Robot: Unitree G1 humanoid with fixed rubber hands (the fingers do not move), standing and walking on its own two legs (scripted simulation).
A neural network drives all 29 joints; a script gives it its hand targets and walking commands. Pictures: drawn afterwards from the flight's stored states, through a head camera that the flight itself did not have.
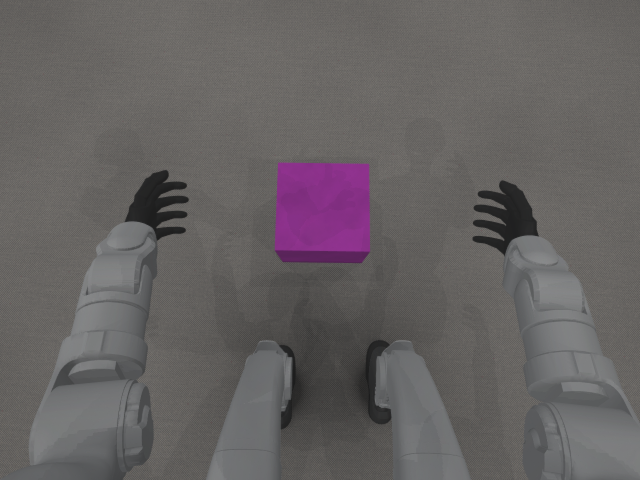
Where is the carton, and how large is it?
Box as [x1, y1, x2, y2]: [275, 163, 369, 262]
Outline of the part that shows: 278,163 275,251 283,261 361,262 369,251 368,164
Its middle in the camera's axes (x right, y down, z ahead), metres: +0.00 -0.06 +1.00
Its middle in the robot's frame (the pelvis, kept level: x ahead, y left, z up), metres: +0.54 +0.03 -0.59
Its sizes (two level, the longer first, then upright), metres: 0.220 0.215 0.193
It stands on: the floor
